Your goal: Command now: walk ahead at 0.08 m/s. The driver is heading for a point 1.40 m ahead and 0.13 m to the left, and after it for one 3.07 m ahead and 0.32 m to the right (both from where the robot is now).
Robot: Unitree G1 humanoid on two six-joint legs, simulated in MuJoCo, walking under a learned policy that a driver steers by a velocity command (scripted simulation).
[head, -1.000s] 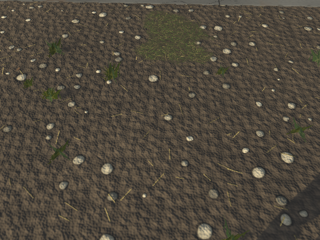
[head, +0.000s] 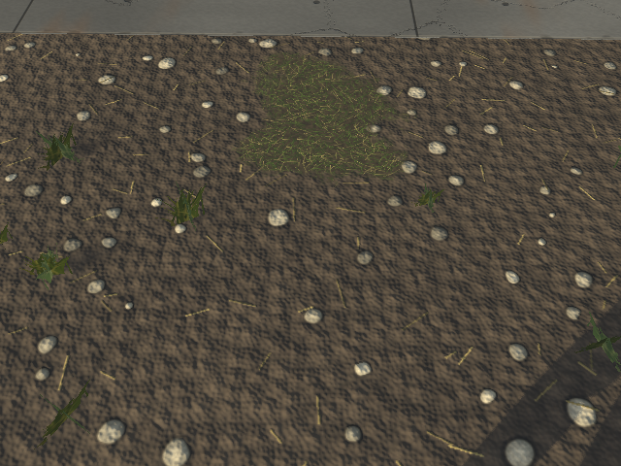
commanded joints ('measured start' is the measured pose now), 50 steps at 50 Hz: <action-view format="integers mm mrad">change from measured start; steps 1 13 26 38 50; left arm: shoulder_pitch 168 143 -30 -308 107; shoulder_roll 54 173 92 37 189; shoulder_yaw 13 77 57 30 75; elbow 19 47 -48 -131 -42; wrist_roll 4 -20 -42 -29 -15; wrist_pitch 34 -29 -90 -75 -71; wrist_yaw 8 0 -36 -70 -77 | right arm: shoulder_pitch -59 12 323 296 256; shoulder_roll -143 -83 -175 -144 -117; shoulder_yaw -29 -31 -63 -38 -43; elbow -62 -10 90 62 15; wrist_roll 12 42 35 39 76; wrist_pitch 1 21 -29 -16 -57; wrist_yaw -21 -40 -23 -35 -6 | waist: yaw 50 43 -86 -61 129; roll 134 -166 226 113 -142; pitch -126 18 -2 66 -303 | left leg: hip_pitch -125 -193 460 254 -420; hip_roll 265 68 487 273 96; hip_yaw -195 -38 -694 -149 -204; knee -181 416 -194 -261 1057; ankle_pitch -160 -341 -508 111 -436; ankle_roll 160 -9 205 82 -35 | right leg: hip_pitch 273 245 -472 -196 822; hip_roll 7 -238 13 9 -299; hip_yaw -32 350 15 -111 567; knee -139 -726 311 -246 -594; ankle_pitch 90 -339 -84 440 50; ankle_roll -2 -244 -103 -61 -348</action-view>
